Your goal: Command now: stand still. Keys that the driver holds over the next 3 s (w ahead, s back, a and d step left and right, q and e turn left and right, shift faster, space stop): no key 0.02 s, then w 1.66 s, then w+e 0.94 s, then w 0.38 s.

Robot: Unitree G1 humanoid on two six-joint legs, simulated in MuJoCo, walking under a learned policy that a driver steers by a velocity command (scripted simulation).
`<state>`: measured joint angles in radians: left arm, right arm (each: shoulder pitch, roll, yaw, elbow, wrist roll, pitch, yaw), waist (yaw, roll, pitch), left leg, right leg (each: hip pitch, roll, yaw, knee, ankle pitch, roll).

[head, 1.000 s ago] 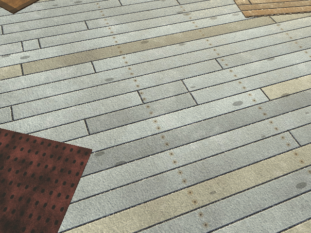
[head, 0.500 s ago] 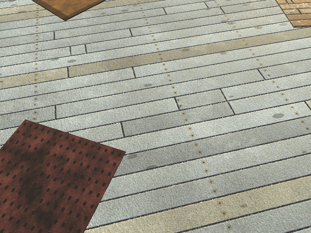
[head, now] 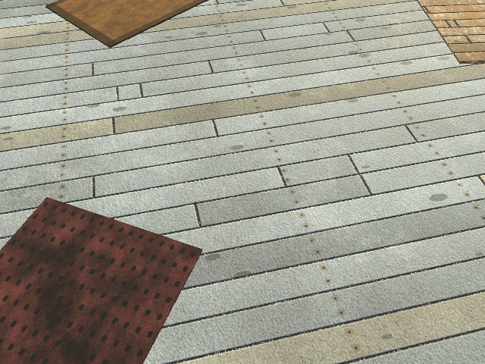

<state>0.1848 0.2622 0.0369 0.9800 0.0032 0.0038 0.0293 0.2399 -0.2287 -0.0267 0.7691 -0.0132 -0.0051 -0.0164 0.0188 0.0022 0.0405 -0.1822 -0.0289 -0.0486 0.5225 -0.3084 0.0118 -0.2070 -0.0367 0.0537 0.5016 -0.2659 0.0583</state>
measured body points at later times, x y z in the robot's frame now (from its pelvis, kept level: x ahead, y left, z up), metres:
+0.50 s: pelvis +0.12 -0.04 +0.01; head +0.13 -0.06 +0.46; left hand +0.06 +0.21 -0.12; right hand +0.28 -0.30 -0.10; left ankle +0.21 +0.12 -0.67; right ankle +0.03 -0.13 -0.74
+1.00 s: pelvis +0.40 +0.01 +0.01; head +0.42 +0.01 +0.46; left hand +0.54 +0.28 -0.10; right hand +0.43 -0.26 -0.12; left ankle +0.39 +0.09 -0.74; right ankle +0.51 -0.16 -0.66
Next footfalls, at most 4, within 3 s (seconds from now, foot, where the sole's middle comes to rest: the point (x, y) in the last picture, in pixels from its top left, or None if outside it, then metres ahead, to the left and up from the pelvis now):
0.72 left None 0.43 0.10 -0.77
1.26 right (306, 291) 0.73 -0.14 -0.77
1.80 left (230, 210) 1.04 0.09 -0.77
2.34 right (311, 162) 1.28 -0.20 -0.77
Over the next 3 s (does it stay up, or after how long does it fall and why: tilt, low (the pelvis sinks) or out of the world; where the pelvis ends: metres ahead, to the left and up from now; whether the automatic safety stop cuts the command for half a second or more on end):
stays up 1.51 -0.19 0.00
